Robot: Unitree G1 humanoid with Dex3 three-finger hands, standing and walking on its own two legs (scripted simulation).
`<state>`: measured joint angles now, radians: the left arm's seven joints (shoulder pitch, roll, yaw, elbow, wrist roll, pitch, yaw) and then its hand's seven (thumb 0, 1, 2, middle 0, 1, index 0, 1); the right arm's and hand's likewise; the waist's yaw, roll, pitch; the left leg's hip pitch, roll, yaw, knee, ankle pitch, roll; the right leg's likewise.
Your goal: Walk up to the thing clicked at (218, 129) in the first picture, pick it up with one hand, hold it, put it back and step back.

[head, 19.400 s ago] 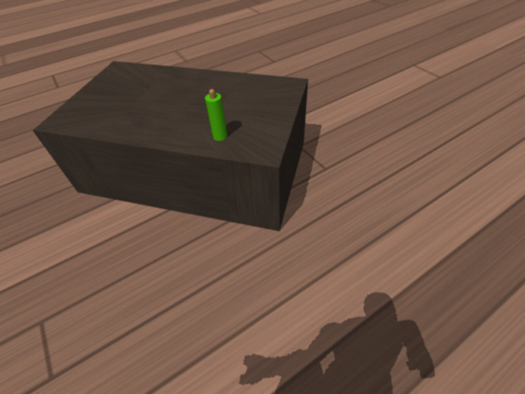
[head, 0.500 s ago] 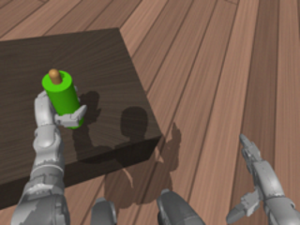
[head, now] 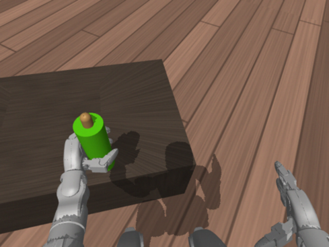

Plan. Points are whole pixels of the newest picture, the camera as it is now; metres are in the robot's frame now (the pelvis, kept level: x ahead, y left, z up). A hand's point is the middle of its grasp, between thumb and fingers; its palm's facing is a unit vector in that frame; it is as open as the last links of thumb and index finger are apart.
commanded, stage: lift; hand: left
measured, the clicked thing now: (95, 142) +0.37 +0.16 +0.04
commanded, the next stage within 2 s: hold in 0.34 s
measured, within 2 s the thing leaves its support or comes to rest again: neither
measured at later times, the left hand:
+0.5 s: hand (93, 156) +0.34 +0.16 +0.04, palm faces +0.07 -1.00 -0.03, open 8.2 cm
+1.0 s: hand (86, 155) +0.33 +0.17 +0.06, palm faces +0.10 -0.99 -0.04, open 8.2 cm
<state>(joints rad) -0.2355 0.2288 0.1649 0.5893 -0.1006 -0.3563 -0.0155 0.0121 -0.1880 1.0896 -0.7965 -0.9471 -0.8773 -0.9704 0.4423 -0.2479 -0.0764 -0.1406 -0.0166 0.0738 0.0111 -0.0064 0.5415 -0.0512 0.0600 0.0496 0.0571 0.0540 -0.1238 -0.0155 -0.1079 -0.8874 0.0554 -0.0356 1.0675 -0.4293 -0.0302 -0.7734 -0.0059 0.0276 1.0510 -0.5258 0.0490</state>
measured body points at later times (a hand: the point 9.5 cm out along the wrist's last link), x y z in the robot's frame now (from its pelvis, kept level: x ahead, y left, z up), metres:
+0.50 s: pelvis +0.00 +0.00 +0.01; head +0.05 +0.02 +0.46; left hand +0.33 +0.21 +0.04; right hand +0.16 -0.26 +0.03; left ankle +0.05 +0.13 -0.66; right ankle -0.01 -0.15 -0.66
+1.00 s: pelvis +0.01 +0.00 +0.02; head +0.05 +0.02 +0.47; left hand +0.32 +0.22 +0.06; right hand +0.17 -0.25 +0.02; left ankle +0.05 +0.13 -0.66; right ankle -0.01 -0.15 -0.66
